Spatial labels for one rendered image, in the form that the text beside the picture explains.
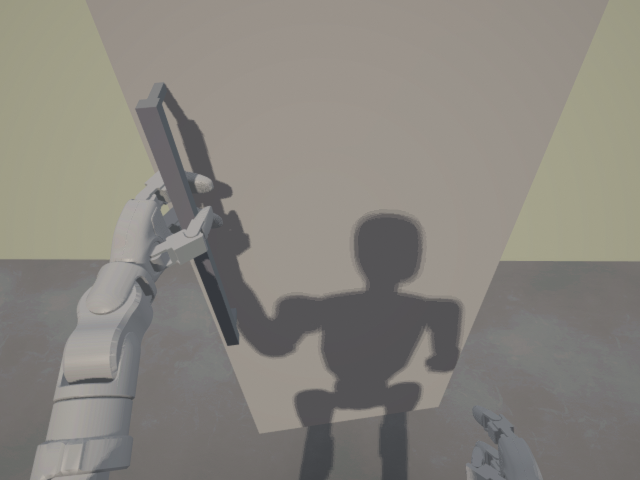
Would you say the left robot forearm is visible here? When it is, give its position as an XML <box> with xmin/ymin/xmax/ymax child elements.
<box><xmin>30</xmin><ymin>262</ymin><xmax>157</xmax><ymax>480</ymax></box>

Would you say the robot right hand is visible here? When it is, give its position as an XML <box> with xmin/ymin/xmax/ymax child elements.
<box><xmin>466</xmin><ymin>405</ymin><xmax>543</xmax><ymax>480</ymax></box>

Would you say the handle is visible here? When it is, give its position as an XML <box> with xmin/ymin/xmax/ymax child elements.
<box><xmin>135</xmin><ymin>82</ymin><xmax>239</xmax><ymax>346</ymax></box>

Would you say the robot left hand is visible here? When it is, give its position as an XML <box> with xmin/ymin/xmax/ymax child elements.
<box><xmin>109</xmin><ymin>171</ymin><xmax>223</xmax><ymax>283</ymax></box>

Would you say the fridge door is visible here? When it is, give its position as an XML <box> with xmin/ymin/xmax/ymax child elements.
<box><xmin>86</xmin><ymin>0</ymin><xmax>609</xmax><ymax>434</ymax></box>

